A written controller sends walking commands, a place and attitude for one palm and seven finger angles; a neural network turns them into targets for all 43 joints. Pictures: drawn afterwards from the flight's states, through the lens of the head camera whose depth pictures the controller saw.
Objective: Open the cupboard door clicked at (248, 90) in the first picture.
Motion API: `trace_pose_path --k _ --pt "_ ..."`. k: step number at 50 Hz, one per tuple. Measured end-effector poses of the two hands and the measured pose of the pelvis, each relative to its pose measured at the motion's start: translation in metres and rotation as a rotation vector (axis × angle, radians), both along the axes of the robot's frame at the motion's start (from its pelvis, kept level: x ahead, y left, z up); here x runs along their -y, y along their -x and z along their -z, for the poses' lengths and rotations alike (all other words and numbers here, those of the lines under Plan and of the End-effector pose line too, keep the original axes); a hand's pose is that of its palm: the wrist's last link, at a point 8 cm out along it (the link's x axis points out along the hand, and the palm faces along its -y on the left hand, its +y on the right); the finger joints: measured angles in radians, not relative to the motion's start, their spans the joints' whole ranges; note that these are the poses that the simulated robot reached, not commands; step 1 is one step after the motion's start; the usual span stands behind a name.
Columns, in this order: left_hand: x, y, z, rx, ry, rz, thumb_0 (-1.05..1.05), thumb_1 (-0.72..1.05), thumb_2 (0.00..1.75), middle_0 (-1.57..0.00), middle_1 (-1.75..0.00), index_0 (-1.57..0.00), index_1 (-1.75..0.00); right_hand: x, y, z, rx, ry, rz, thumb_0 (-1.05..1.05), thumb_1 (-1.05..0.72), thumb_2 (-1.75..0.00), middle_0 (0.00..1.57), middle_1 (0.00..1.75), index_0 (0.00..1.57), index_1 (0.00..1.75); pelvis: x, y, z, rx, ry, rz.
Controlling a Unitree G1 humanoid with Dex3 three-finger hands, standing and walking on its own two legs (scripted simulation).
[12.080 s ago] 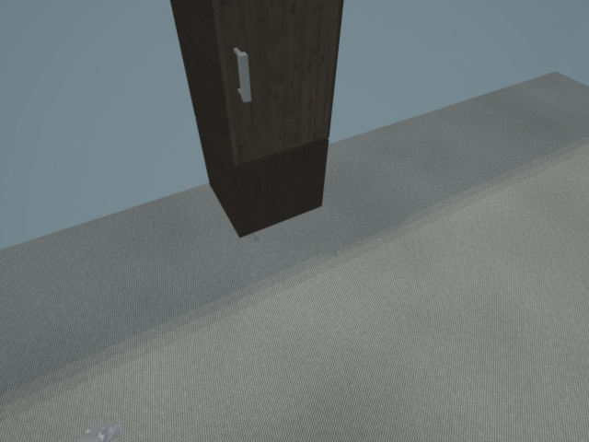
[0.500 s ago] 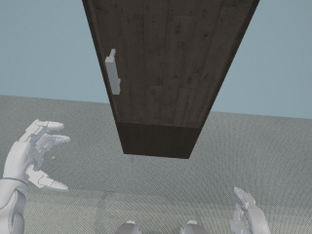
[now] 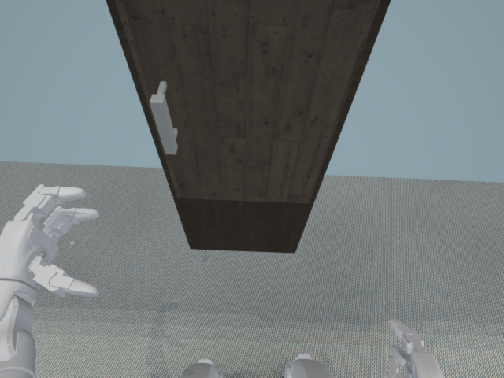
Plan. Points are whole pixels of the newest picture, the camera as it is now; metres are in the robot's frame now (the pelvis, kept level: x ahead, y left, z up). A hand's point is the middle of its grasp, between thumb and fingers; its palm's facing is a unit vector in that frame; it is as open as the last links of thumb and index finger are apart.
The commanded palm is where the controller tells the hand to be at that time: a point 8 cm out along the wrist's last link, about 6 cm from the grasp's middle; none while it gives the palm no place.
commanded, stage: raise the hand with hooked fingers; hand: left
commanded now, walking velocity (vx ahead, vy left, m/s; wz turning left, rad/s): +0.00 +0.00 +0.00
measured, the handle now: (167, 119) +0.56 +0.20 +0.04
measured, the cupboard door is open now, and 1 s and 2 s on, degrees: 0 0 0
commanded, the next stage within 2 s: move the hooked fingers beside the handle in 0.16 s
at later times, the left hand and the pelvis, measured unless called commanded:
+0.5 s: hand (76, 229) +0.31 +0.27 +0.06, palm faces +0.02 -1.00 -0.02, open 14.0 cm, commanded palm +0.29 +0.32 +0.06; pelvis -0.01 +0.01 +0.00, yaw +1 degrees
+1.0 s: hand (97, 188) +0.39 +0.27 +0.05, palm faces +0.02 -1.00 -0.01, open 14.0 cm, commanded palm +0.37 +0.32 +0.06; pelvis -0.01 +0.00 -0.01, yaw -1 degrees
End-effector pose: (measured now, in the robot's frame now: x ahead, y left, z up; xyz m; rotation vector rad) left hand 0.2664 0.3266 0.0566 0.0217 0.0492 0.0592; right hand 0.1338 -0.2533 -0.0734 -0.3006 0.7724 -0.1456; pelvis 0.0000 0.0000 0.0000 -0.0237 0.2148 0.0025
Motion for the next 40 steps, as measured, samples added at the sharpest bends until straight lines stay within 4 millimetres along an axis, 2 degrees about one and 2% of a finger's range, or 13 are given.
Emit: trace_pose_path --k 10,18,29,40 --pt "-0.005 0.003 -0.010 0.021 -0.015 0.023 -0.01 -0.50 0.30 -0.30 -1.20 -0.30 -1.20 -0.015 -0.007 -0.001 0.032 -0.023 -0.018 0.01 -0.90 -0.89 0.20 0.30 0.20 0.30 -0.005 0.001 -0.001 0.011 0.003 -0.004" --pt "-0.010 0.003 -0.006 0.001 -0.002 0.016 -0.01 -0.50 0.30 -0.30 -1.20 -0.30 -1.20 -0.020 -0.011 -0.002 0.042 -0.016 -0.042 0.01 -0.90 -0.89 0.20 0.30 0.20 0.30 -0.008 0.003 0.000 0.010 0.006 -0.010" --pt "0.004 -0.038 -0.004 0.021 0.003 0.056 -0.01 -0.51 0.30 -0.30 -1.20 -0.30 -1.20 -0.015 0.003 0.005 -0.008 0.002 -0.018 0.01 -0.90 -0.89 0.20 0.30 0.20 0.30 -0.008 0.008 0.003 -0.008 0.006 -0.010" --pt "-0.005 -0.067 -0.007 0.021 -0.005 0.025 -0.01 -0.50 0.30 -0.30 -1.20 -0.30 -1.20 -0.002 0.038 0.016 -0.131 0.007 0.043 0.01 -0.90 -0.89 0.20 0.30 0.20 0.30 -0.005 0.006 0.005 -0.039 0.003 0.007"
